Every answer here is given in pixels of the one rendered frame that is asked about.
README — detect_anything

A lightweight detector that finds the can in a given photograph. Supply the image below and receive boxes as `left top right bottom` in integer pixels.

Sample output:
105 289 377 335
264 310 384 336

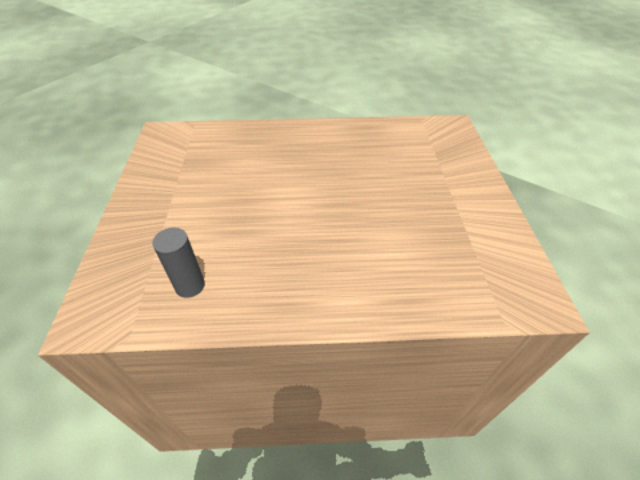
152 228 205 298

